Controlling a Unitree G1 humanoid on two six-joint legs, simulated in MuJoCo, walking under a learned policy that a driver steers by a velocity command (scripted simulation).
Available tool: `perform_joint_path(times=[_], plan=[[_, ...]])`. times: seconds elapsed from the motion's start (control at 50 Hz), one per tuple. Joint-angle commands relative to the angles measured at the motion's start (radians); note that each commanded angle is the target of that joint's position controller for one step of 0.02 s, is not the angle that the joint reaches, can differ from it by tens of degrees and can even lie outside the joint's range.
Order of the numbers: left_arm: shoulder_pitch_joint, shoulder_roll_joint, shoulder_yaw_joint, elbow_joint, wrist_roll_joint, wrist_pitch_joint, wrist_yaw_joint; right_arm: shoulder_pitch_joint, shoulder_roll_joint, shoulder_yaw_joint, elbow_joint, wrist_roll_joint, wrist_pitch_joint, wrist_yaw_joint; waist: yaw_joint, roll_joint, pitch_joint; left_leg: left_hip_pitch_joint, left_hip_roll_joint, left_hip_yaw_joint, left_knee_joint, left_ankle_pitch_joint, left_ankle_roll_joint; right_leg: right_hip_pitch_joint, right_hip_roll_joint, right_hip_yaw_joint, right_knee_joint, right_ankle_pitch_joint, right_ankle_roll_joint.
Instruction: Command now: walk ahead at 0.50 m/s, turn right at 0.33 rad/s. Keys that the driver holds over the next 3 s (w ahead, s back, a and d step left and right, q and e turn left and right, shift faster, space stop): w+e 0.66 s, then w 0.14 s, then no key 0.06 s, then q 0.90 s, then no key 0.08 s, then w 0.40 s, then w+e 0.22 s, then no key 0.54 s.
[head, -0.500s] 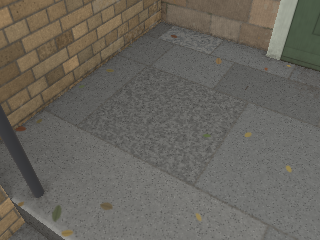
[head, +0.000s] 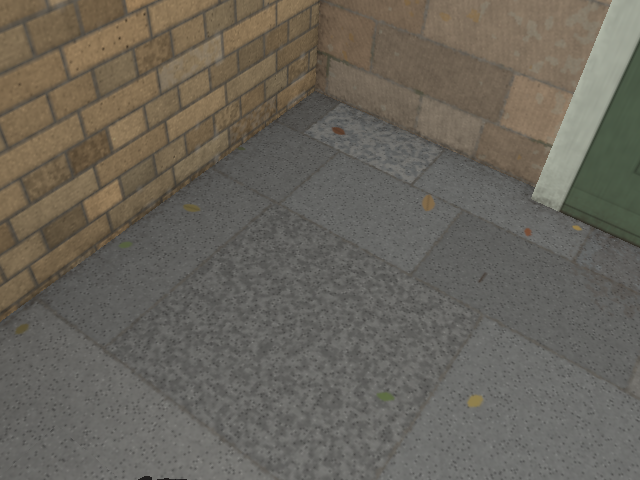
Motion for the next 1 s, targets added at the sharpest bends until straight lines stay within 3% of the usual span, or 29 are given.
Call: perform_joint_path(times=[0.02,0.06,0.08,0.1,0.12,0.14,0.16,0.22,0.26,0.3,0.36,0.38,0.4,0.42,0.44,0.46,0.48,0.5,0.56,0.68,0.8,0.84,0.86,0.88,0.9,0.92,0.94,0.96,1.0], plan=[[0.182,-0.089,-0.024,0.093,0.013,-0.005,0.001,-0.297,0.010,0.012,-0.313,0.013,-0.066,0.039,-0.037,0.052,0.111,-0.553,0.004,-0.045,0.739,-0.135,0.048,0.247,-0.250,0.827,-0.789,0.022,-0.112],[0.156,-0.139,-0.034,0.131,0.016,-0.023,-0.015,-0.199,0.029,0.034,-0.330,0.018,-0.051,0.019,-0.140,0.072,0.115,-0.610,0.052,-0.026,0.750,-0.150,0.066,0.231,-0.166,0.593,-0.761,0.178,-0.043],[0.159,-0.116,-0.028,0.132,0.000,-0.030,-0.025,-0.176,0.040,0.047,-0.331,0.029,-0.051,0.011,-0.154,0.051,0.115,-0.651,0.081,0.000,0.657,-0.151,0.061,0.266,-0.140,0.495,-0.778,0.237,-0.035],[0.159,-0.102,-0.027,0.131,-0.011,-0.034,-0.028,-0.176,0.031,0.054,-0.338,0.024,-0.052,0.002,-0.171,0.057,0.120,-0.639,0.104,0.018,0.564,-0.103,0.049,0.225,-0.116,0.439,-0.786,0.296,-0.032],[0.138,-0.044,-0.013,0.114,-0.024,-0.035,-0.027,-0.221,-0.006,0.053,-0.371,0.016,-0.052,-0.013,-0.179,0.065,0.146,-0.598,0.127,0.063,0.364,-0.079,0.020,0.164,-0.090,0.406,-0.843,0.317,-0.037],[0.158,-0.023,-0.007,0.107,-0.039,-0.038,-0.014,-0.317,-0.024,0.058,-0.418,-0.013,-0.058,-0.025,-0.149,0.069,0.141,-0.522,0.139,0.105,0.166,-0.005,-0.018,0.115,-0.062,0.383,-0.878,0.368,-0.045],[0.205,-0.010,-0.006,0.091,-0.032,-0.052,-0.003,-0.363,-0.033,0.051,-0.435,-0.022,-0.065,-0.037,-0.119,0.038,0.083,-0.430,0.125,0.160,0.082,0.067,-0.046,0.108,-0.054,0.381,-0.903,0.501,-0.056],[0.369,0.087,0.034,0.085,-0.054,-0.056,0.044,-0.489,-0.040,0.045,-0.475,-0.001,-0.063,-0.059,-0.022,-0.047,-0.011,-0.282,0.089,0.188,-0.259,0.120,-0.112,0.287,-0.055,0.382,-0.944,0.680,-0.022],[0.453,0.073,0.041,0.083,-0.058,-0.048,0.059,-0.606,-0.057,0.029,-0.502,0.037,-0.053,-0.053,0.028,-0.061,0.022,-0.314,0.046,0.169,-0.516,0.051,-0.141,0.499,-0.098,0.455,-0.953,0.733,-0.017],[0.456,0.085,0.049,0.057,-0.060,-0.030,0.061,-0.603,-0.115,-0.006,-0.495,0.060,-0.051,-0.044,0.013,-0.104,0.004,-0.255,0.019,0.127,-0.706,0.039,-0.143,0.663,-0.141,0.517,-0.895,0.783,-0.005],[0.394,0.101,0.063,0.006,-0.050,-0.006,0.069,-0.483,-0.182,-0.053,-0.459,0.065,-0.067,-0.038,-0.050,-0.163,-0.042,-0.066,0.011,0.081,-0.883,0.010,-0.090,0.767,-0.163,0.552,-0.704,0.972,-0.005],[0.332,0.099,0.062,-0.028,-0.038,-0.007,0.058,-0.370,-0.203,-0.067,-0.436,0.055,-0.077,-0.041,-0.106,-0.150,-0.117,0.142,0.064,0.042,-0.894,0.034,-0.043,0.687,-0.132,0.534,-0.568,0.973,0.003],[0.269,0.079,0.055,-0.079,-0.014,-0.020,0.044,-0.174,-0.252,-0.085,-0.410,0.029,-0.077,-0.054,-0.182,-0.083,-0.264,0.474,0.223,-0.074,-0.802,0.027,0.040,0.484,-0.095,0.489,-0.345,0.772,0.006],[0.391,0.005,0.035,-0.089,-0.026,-0.037,0.041,-0.080,-0.283,-0.101,-0.400,0.008,-0.065,-0.073,-0.140,0.187,-0.356,0.858,0.448,-0.426,-0.793,0.026,0.211,0.060,0.036,0.366,-0.066,0.297,0.088],[0.436,0.035,0.030,-0.094,-0.044,-0.047,0.039,-0.119,-0.229,-0.095,-0.406,0.017,-0.055,-0.080,-0.124,0.349,-0.332,0.798,0.528,-0.673,-0.922,-0.196,0.258,-0.095,-0.012,0.334,0.132,-0.024,0.092],[0.358,0.108,0.057,-0.096,-0.053,-0.041,0.040,-0.175,-0.149,-0.084,-0.407,0.030,-0.052,-0.090,-0.121,0.225,-0.160,0.626,0.490,-0.586,-0.970,-0.379,0.212,-0.152,-0.073,0.336,0.238,0.068,0.099],[0.272,0.128,0.067,-0.125,-0.047,-0.031,0.040,-0.223,-0.131,-0.074,-0.400,0.042,-0.049,-0.090,-0.096,0.097,-0.040,0.442,0.451,-0.435,-0.996,-0.362,0.159,-0.142,-0.109,0.297,0.274,0.144,0.100],[0.234,0.111,0.069,-0.147,-0.035,-0.024,0.038,-0.256,-0.128,-0.067,-0.390,0.038,-0.052,-0.080,-0.063,0.039,0.032,0.292,0.402,-0.343,-1.039,-0.297,0.129,-0.114,-0.131,0.283,0.269,0.188,0.100],[0.273,0.055,0.063,-0.151,-0.053,-0.001,0.039,-0.306,-0.121,-0.067,-0.355,0.027,-0.063,-0.054,0.009,0.070,0.094,0.088,0.303,-0.095,-1.101,-0.133,0.080,-0.039,-0.190,0.279,0.197,0.240,0.115],[0.121,0.070,0.058,-0.190,-0.039,0.000,0.025,-0.225,-0.229,-0.091,-0.291,0.011,-0.063,-0.052,-0.027,0.036,0.082,0.087,0.290,0.113,-1.090,0.089,0.080,-0.027,-0.229,0.257,-0.118,0.490,0.149],[-0.084,0.071,0.051,-0.253,-0.056,-0.014,-0.014,-0.099,-0.287,-0.100,-0.243,0.054,-0.026,-0.042,-0.107,0.067,0.119,0.257,0.329,0.117,-1.060,0.043,0.056,0.073,-0.174,0.129,-0.503,0.413,0.110],[-0.015,0.096,0.068,-0.249,-0.037,-0.024,-0.015,-0.110,-0.294,-0.099,-0.230,0.059,-0.008,-0.044,-0.049,0.094,0.084,0.321,0.314,0.146,-0.907,0.395,0.017,0.205,-0.105,0.087,-0.641,0.388,0.076],[0.120,0.141,0.091,-0.205,-0.020,-0.030,-0.007,-0.099,-0.280,-0.093,-0.225,0.060,-0.006,-0.047,0.006,0.088,0.004,0.314,0.263,0.185,-0.749,0.555,-0.019,0.391,-0.053,0.061,-0.717,0.480,0.051],[0.262,0.213,0.115,-0.179,-0.005,-0.033,0.010,-0.087,-0.249,-0.081,-0.234,0.044,-0.017,-0.053,0.062,0.079,-0.105,0.149,0.211,0.210,-0.543,0.425,-0.072,0.677,-0.146,0.161,-0.657,0.760,0.013],[0.374,0.319,0.130,-0.177,0.021,-0.024,0.030,-0.033,-0.144,-0.043,-0.273,0.004,-0.037,-0.044,0.059,-0.174,-0.268,-0.242,0.080,0.221,-0.147,-0.281,-0.146,1.087,-0.467,0.524,-0.561,1.243,-0.135],[0.422,0.283,0.124,-0.179,0.007,-0.017,0.033,0.010,-0.163,-0.040,-0.248,0.033,-0.049,-0.044,0.098,-0.255,-0.456,-0.346,0.019,0.026,0.102,-0.605,-0.180,1.146,-0.590,0.742,-0.663,1.304,-0.254],[0.398,0.240,0.118,-0.172,-0.002,-0.011,0.036,-0.060,-0.229,-0.067,-0.253,0.065,-0.044,-0.046,0.106,-0.136,-0.381,-0.386,0.074,-0.026,0.154,-0.548,-0.182,1.035,-0.529,0.609,-0.673,1.248,-0.205],[0.322,0.192,0.105,-0.168,-0.017,-0.013,0.041,-0.128,-0.199,-0.061,-0.279,0.068,-0.033,-0.053,0.063,-0.113,-0.266,-0.433,0.117,0.009,0.104,-0.486,-0.178,0.925,-0.474,0.493,-0.684,1.145,-0.154],[0.203,0.116,0.086,-0.163,-0.022,-0.024,0.044,-0.148,-0.177,-0.069,-0.285,0.041,0.005,-0.072,-0.016,-0.089,-0.140,-0.345,0.171,0.031,-0.003,-0.390,-0.179,0.664,-0.418,0.365,-0.782,0.975,-0.106]])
